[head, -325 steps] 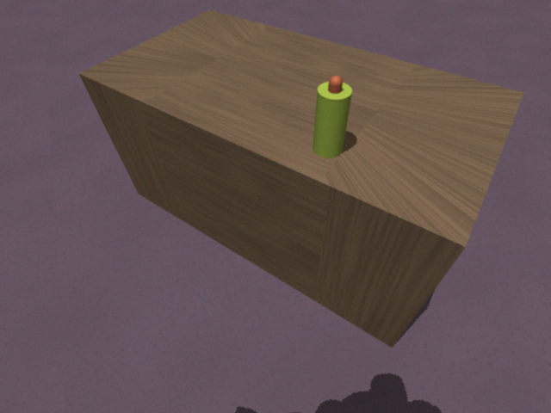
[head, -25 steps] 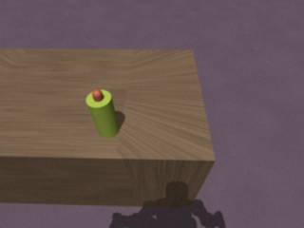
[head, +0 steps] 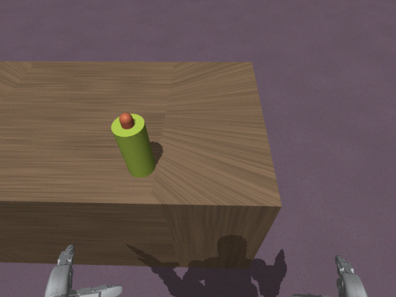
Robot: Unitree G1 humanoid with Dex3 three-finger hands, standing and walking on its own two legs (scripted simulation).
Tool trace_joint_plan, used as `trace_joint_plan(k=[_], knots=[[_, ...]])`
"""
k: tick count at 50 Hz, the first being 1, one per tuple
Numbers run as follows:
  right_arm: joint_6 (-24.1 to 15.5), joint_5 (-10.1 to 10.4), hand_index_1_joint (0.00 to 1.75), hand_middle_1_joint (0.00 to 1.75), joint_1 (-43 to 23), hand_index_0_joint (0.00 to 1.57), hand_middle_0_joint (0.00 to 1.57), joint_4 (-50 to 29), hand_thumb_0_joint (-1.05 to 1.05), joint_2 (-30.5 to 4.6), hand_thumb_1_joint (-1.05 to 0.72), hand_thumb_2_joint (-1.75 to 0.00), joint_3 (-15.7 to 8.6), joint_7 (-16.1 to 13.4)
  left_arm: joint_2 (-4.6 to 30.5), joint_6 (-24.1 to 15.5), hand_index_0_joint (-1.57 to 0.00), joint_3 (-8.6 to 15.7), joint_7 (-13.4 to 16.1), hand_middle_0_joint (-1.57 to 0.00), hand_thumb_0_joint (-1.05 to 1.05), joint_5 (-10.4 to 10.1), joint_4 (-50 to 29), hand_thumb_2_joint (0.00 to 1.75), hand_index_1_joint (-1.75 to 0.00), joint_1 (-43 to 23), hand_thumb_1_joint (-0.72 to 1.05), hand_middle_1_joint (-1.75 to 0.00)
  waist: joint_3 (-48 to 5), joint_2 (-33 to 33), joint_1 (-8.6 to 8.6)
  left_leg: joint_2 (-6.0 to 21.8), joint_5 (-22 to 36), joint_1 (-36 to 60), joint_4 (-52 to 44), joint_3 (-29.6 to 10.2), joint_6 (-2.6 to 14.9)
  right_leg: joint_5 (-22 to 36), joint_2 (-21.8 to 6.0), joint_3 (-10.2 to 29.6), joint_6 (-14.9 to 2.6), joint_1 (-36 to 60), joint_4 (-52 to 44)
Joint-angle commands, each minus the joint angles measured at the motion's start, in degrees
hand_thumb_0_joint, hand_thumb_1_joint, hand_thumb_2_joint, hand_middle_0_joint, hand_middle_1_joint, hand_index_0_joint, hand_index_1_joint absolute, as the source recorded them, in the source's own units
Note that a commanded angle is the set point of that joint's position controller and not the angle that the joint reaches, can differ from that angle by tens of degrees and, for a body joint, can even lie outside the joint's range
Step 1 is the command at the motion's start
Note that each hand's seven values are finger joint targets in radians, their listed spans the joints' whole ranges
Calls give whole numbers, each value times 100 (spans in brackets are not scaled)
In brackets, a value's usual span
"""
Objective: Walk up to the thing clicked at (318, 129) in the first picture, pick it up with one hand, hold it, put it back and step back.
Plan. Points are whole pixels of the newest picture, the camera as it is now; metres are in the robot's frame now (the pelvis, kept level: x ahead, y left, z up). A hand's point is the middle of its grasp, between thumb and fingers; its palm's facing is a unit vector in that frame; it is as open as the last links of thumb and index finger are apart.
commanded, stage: rise first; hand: left
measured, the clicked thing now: (134, 143) +0.49 +0.21 -0.02
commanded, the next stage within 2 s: go down in 1.10 s
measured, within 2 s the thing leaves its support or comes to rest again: neither
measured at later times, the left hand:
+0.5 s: hand (86, 267) +0.18 +0.24 -0.03, palm faces +0.24 -0.92 -0.32, open 17.5 cm
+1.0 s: hand (79, 267) +0.17 +0.24 +0.01, palm faces +0.25 -0.91 -0.34, open 17.6 cm
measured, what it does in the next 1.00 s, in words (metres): stands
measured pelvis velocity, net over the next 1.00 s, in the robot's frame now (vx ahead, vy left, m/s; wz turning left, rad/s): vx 0.00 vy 0.00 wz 0.02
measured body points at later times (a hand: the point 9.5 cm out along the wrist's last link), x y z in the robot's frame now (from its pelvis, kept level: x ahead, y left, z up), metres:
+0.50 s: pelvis +0.01 +0.00 +0.00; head +0.01 -0.01 +0.45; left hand +0.17 +0.29 -0.01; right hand +0.17 -0.26 -0.08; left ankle +0.00 +0.14 -0.74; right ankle +0.00 -0.14 -0.74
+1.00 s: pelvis +0.00 +0.00 +0.00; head +0.00 -0.02 +0.45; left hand +0.16 +0.29 +0.03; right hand +0.17 -0.26 -0.08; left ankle +0.00 +0.14 -0.74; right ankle +0.00 -0.14 -0.74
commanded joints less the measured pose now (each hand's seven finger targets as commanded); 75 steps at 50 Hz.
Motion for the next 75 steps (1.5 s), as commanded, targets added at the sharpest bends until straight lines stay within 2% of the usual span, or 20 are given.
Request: trace_joint_plan(k=[1,4,16,19,21,31,33,35,37,44,49,51,55,60,61,62,64,65,67,75], knots=[[-364,-56,5,5,-683,5,5,-1398,0,-904,46,-6,-247,-136,1015,-367,-5,296,179,-5,0,-15,-1647,5,-5,-573,-50,-5,-786,25,-24,-175,891,345,-407,309,145,834,136,-321,-168,426,-360],[-371,-88,5,5,-59,5,5,-1182,0,-601,49,-5,-114,-137,1002,-391,-5,353,199,-5,0,22,-1964,4,-5,-112,-56,-5,-619,181,68,-186,915,369,-411,336,141,852,127,-338,-186,453,-381],[-393,-80,5,5,302,5,5,-1868,0,-618,54,-3,-151,-95,844,-399,-4,440,105,-4,0,-30,-3018,3,-4,512,-55,-4,-248,134,13,-147,1211,572,-515,317,114,1103,176,-432,-199,565,-420],[-434,-101,5,5,207,5,5,-2069,0,-682,54,-4,-244,-74,839,-424,-4,472,83,-4,0,-28,-3310,3,-4,632,-56,-4,-339,149,6,-139,1211,615,-523,311,116,1113,166,-438,-199,654,-437],[-430,-95,5,5,218,5,5,-1962,0,-432,54,-4,-42,-35,837,-461,-3,494,66,-4,0,-25,-3518,4,-5,714,-55,-4,-279,120,105,-168,1244,579,-494,320,140,1131,143,-435,-192,710,-449],[-462,-143,5,5,30,5,5,-2091,0,-688,53,-4,-277,-48,928,-592,-4,680,23,-4,0,-28,-4087,4,-5,908,-57,-5,-333,8,97,-162,1139,692,-512,299,157,1022,149,-450,-188,790,-501],[-440,-145,5,5,209,5,5,-1887,0,-294,52,-4,31,-2,751,-627,-4,484,-15,-5,0,-20,-4173,5,-6,936,-58,-5,-193,100,102,-200,1078,646,-513,332,171,989,116,-444,-171,733,-533],[-470,-155,5,5,43,5,5,-1952,0,-824,53,-4,-399,-68,979,-634,-4,724,7,-4,0,-41,-4094,6,-6,957,-58,-5,-145,67,34,-200,953,634,-532,329,163,863,132,-438,-168,634,-540],[-477,-155,5,5,166,5,5,-1926,0,-386,52,-5,-69,-24,822,-683,-4,590,-35,-5,0,-18,-4364,5,-6,978,-59,-5,-263,164,94,-197,1024,727,-539,334,171,938,112,-437,-179,707,-538],[-483,-162,5,5,266,5,5,-1730,0,-516,53,-4,-255,-26,859,-764,-3,683,-49,-4,0,-24,-4391,6,-6,1150,-58,-5,-82,141,79,-190,1035,640,-557,311,167,943,124,-460,-184,687,-523],[-512,-153,5,5,88,5,5,-1722,0,-294,53,-5,-10,7,809,-823,-3,664,-79,-5,0,-38,-4511,7,-6,1135,-59,-5,46,63,135,-223,854,592,-576,310,187,746,112,-477,-174,609,-569],[-534,-174,5,5,97,5,5,-1783,0,-666,52,-5,-342,-35,1022,-838,-4,865,-61,-5,0,-41,-4524,7,-7,1144,-59,-6,-70,47,61,-232,770,629,-565,318,195,685,105,-460,-155,614,-607],[-557,-167,5,5,129,5,5,-1712,0,-351,53,-5,-120,-2,860,-920,-3,752,-93,-4,0,-30,-4719,8,-7,1241,-59,-5,-133,17,109,-239,889,698,-541,317,208,802,80,-460,-151,656,-583],[-576,-173,5,5,-18,5,5,-1867,0,-594,53,-5,-308,-20,917,-960,-3,859,-91,-4,0,-23,-4642,9,-7,1262,-60,-5,-147,-11,93,-217,834,672,-573,298,193,732,107,-467,-176,658,-560],[-579,-173,5,5,-26,5,5,-1871,0,-542,51,-5,-253,-19,916,-983,-8,827,-92,-7,0,-31,-4811,1,-6,1201,-61,-7,-246,10,102,-221,924,729,-562,289,196,817,100,-471,-171,726,-560],[-598,-213,5,5,-91,5,5,-1872,0,-158,48,-6,137,89,236,-1104,-8,589,-233,-8,0,-253,-5051,4,-8,842,-61,-8,-268,-72,30,-226,787,435,-284,240,182,678,109,-446,-121,500,-392],[-594,-211,5,5,-59,5,5,-1862,0,-559,48,-6,-237,41,824,-1088,-8,1083,-274,-8,0,-215,-4611,3,-9,947,-61,-9,-215,-69,38,-227,645,384,-266,241,180,529,87,-431,-119,426,-389],[-586,-205,5,5,34,5,5,-1998,0,-322,49,-5,42,72,869,-1124,-8,1069,-330,-8,0,-186,-4602,3,-9,716,-61,-9,-236,-138,22,-254,540,356,-227,242,202,443,59,-410,-98,404,-404],[-569,-220,5,5,60,5,5,-2116,0,-529,51,-5,-178,41,998,-1205,-7,1242,-408,-7,0,-218,-4601,3,-8,243,-61,-7,-396,-92,-80,-265,483,395,-194,250,187,435,61,-384,-95,311,-341],[-617,-141,5,5,69,5,5,-1713,0,-551,51,-5,-191,-31,1603,-1593,-6,1794,-1149,-6,0,-784,-3460,6,-8,-1497,-61,-8,-585,163,-215,-259,309,86,98,155,199,418,7,-334,-121,-30,10]])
